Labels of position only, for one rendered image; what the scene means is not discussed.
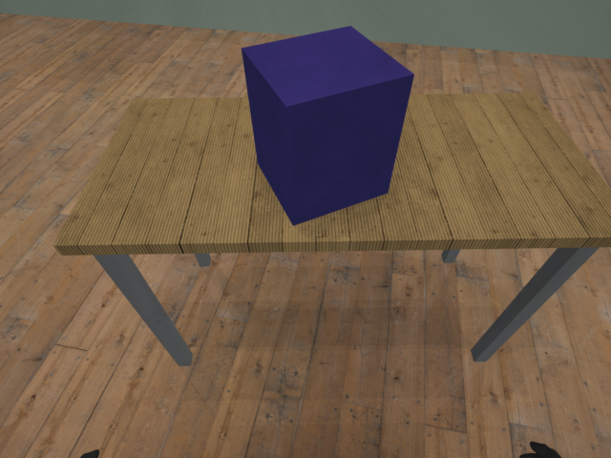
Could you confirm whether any carton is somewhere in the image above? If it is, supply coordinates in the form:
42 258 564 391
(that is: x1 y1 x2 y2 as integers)
242 26 414 226

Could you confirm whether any table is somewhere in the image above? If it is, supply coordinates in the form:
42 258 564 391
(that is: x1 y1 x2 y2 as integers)
53 93 611 366

